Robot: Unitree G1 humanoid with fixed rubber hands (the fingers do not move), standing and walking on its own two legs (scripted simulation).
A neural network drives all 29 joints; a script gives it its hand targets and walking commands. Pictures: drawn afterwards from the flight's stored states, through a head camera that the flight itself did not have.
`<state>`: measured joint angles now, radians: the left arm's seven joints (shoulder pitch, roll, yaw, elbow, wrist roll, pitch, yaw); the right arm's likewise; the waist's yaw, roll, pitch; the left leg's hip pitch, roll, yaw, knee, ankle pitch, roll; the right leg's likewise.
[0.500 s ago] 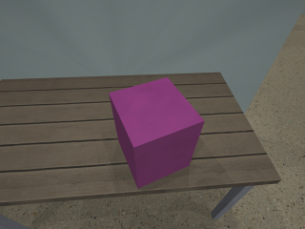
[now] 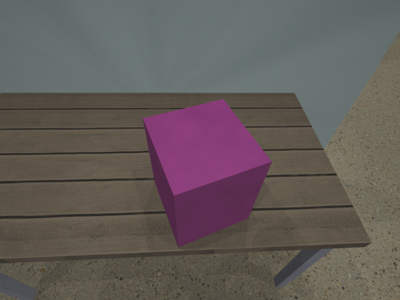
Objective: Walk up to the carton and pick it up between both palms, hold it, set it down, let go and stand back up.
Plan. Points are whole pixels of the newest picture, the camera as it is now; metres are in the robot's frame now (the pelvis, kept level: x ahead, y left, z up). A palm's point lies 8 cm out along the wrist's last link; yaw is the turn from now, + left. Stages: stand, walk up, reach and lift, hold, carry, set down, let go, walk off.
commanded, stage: walk up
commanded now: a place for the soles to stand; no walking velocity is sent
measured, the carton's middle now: (200, 173) +0.42 +0.01 -0.02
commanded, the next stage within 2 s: reach and lift in 0.90 s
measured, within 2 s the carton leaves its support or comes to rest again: neither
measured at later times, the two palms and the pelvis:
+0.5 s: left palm out of the picture +0.10 +0.29 -0.13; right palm out of the picture +0.11 -0.32 -0.11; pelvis +0.01 -0.01 -0.01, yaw +4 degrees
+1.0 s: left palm out of the picture +0.08 +0.29 -0.12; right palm out of the picture +0.11 -0.32 -0.11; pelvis +0.00 -0.01 -0.01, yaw +5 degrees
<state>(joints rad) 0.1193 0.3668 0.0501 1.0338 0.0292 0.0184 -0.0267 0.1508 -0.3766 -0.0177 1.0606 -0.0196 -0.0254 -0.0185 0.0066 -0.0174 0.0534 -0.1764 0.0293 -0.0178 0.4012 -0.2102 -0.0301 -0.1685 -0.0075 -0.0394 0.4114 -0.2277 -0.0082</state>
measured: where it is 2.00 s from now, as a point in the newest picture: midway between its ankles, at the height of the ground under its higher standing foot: outside the picture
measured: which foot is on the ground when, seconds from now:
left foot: down 0.00-1.00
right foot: down 0.00-1.00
